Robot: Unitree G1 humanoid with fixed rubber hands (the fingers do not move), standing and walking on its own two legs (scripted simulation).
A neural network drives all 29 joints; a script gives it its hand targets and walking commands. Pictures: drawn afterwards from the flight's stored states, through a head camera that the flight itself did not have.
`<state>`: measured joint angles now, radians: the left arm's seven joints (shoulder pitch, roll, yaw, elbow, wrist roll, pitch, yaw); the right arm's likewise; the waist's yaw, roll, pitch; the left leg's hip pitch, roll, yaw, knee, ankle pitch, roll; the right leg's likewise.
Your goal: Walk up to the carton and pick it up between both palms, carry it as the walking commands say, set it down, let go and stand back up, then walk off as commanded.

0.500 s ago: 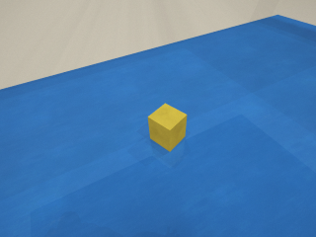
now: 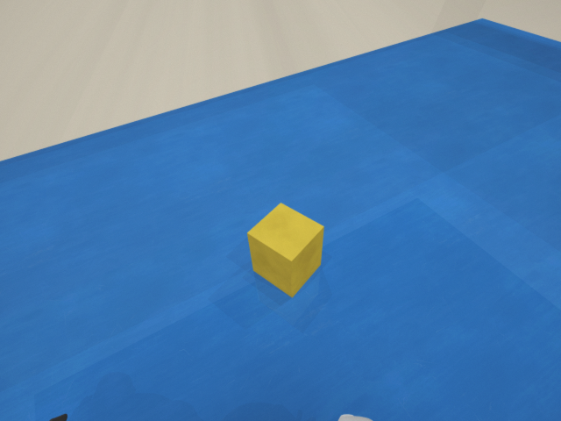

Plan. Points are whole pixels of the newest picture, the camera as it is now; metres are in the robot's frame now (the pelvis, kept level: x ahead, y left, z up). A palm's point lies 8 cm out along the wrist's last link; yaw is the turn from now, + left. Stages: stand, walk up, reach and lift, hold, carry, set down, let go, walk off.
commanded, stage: walk up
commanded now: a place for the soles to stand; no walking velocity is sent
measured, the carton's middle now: (286, 249) +0.86 -0.03 -0.61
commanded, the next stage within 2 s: none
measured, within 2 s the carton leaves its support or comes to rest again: neither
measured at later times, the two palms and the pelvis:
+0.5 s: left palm (68, 371) +0.25 +0.34 -0.07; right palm (508, 361) +0.21 -0.33 -0.05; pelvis +0.16 +0.02 +0.01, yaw -1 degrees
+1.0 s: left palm (100, 313) +0.35 +0.33 -0.08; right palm (444, 278) +0.38 -0.31 -0.09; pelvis +0.25 +0.00 +0.00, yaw +1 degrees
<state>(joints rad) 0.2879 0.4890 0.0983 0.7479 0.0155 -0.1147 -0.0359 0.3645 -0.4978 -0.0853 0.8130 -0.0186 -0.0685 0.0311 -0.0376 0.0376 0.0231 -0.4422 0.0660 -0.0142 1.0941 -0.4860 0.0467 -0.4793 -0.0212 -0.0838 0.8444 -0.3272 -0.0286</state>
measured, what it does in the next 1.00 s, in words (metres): walks ahead: left foot, then right foot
